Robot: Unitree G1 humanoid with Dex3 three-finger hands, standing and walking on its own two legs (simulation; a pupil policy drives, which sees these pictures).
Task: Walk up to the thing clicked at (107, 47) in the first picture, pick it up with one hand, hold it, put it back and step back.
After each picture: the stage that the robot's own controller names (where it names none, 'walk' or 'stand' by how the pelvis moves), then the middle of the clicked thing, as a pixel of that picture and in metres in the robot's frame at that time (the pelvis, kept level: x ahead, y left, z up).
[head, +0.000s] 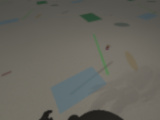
stand; (107, 47) +1.64 -0.39 -0.72
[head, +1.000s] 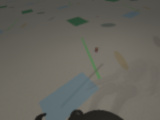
walk; (96, 49) +1.56 -0.02 -0.70
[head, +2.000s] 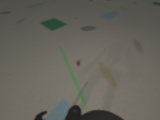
walk; (78, 63) +1.04 +0.27 -0.71
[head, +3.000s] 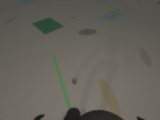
walk; (74, 81) +0.61 +0.22 -0.70
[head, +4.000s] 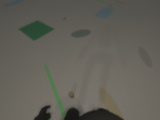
walk; (71, 95) +0.36 +0.23 -0.70
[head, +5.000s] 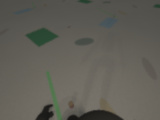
stand; (71, 104) +0.30 +0.23 -0.71
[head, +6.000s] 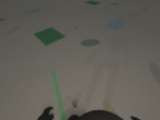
stand; (74, 104) +0.32 +0.19 -0.72
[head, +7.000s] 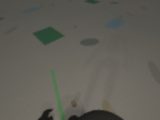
stand; (73, 104) +0.31 +0.19 -0.73
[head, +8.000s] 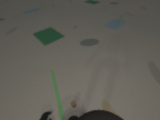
stand; (73, 104) +0.31 +0.20 -0.73
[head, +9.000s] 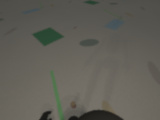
stand; (73, 105) +0.31 +0.20 -0.73
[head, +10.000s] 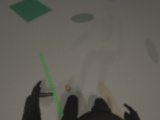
go down; (68, 88) +0.33 +0.21 -0.61
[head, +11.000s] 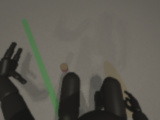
go down; (64, 68) +0.39 +0.24 -0.31
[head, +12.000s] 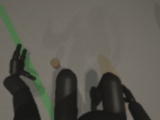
close in; (55, 64) +0.38 +0.26 -0.26
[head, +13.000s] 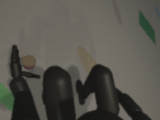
close; (29, 63) +0.37 +0.28 -0.21
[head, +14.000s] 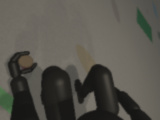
close; (26, 63) +0.36 +0.29 -0.22
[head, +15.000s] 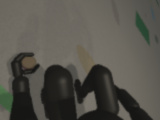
lift; (28, 63) +0.35 +0.28 -0.22
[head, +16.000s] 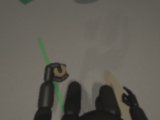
lift; (61, 73) +0.31 +0.20 -0.02
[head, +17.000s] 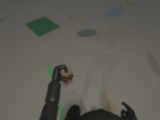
hold; (66, 76) +0.32 +0.18 +0.00
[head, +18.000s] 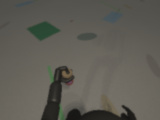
hold; (68, 77) +0.32 +0.17 +0.00
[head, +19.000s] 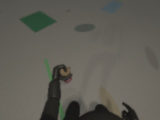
crouch; (66, 75) +0.34 +0.18 -0.04
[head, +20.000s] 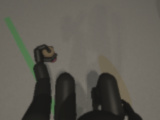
lower; (50, 55) +0.44 +0.25 -0.10
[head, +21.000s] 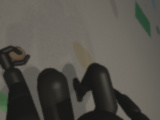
lower; (19, 57) +0.41 +0.30 -0.22
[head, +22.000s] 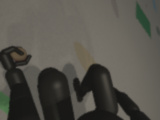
lower; (20, 57) +0.40 +0.30 -0.22
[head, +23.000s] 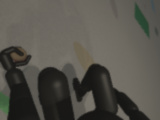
lower; (20, 57) +0.39 +0.30 -0.22
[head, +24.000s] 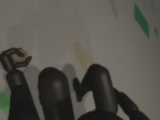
lower; (20, 58) +0.39 +0.30 -0.22
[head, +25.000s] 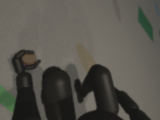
open; (29, 61) +0.37 +0.27 -0.22
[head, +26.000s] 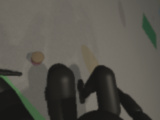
stand; (37, 59) +0.37 +0.26 -0.22
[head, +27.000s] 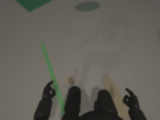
walk; (71, 80) +0.37 +0.20 -0.52
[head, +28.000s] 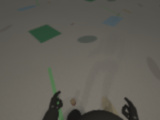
stand; (73, 102) +0.33 +0.18 -0.67
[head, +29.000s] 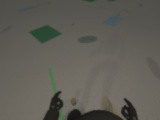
stand; (73, 102) +0.33 +0.19 -0.67
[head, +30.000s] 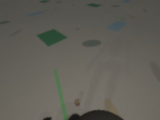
stand; (77, 102) +0.36 +0.17 -0.72
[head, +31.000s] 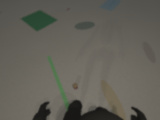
walk; (75, 86) +0.42 +0.17 -0.70
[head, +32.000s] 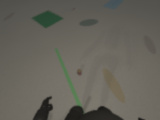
walk; (79, 72) +0.68 +0.18 -0.69
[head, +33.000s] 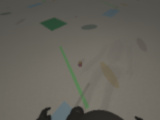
stand; (80, 64) +0.98 +0.23 -0.70
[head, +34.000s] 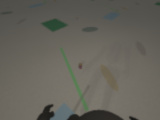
stand; (80, 65) +0.98 +0.19 -0.72
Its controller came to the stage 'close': yes
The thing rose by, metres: 0.71
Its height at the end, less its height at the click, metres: +0.00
